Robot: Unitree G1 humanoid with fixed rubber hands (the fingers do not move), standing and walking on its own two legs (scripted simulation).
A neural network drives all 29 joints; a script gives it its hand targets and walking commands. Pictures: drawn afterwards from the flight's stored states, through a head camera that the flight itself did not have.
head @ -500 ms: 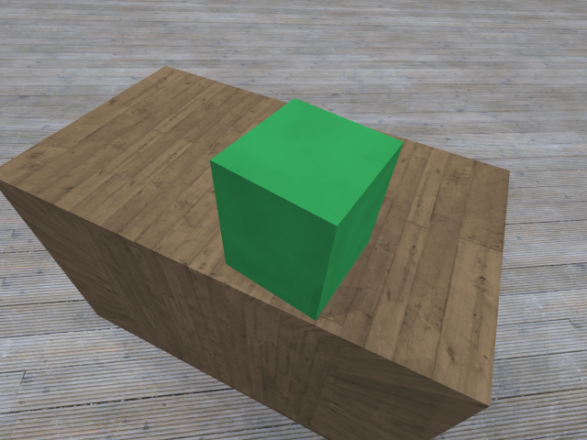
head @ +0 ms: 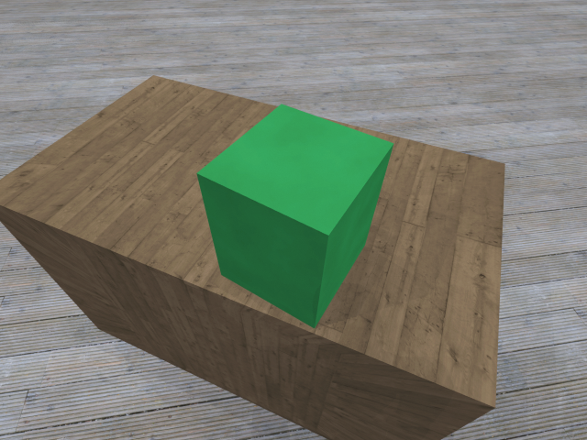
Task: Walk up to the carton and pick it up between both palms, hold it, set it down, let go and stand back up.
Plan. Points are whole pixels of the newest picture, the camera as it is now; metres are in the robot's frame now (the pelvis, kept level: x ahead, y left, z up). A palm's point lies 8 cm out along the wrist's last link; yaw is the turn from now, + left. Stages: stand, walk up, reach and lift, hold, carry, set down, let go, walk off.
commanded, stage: walk up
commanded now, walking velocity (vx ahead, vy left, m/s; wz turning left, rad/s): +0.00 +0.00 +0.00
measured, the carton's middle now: (297, 216) +0.45 -0.01 +0.03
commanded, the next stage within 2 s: none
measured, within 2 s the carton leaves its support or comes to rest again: neither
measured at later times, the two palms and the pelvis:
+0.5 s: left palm out of the picture -0.02 +0.19 -0.15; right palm out of the picture -0.01 -0.19 -0.15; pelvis +0.02 +0.00 +0.00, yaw +0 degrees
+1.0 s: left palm out of the picture +0.01 +0.19 -0.15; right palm out of the picture +0.02 -0.19 -0.15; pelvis +0.04 +0.00 +0.00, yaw +0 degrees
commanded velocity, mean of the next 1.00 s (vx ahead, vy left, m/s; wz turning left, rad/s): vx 0.00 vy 0.00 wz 0.00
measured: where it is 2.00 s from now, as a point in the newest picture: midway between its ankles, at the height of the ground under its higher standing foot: outside the picture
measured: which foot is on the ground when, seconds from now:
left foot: down 0.00-1.00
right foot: down 0.00-1.00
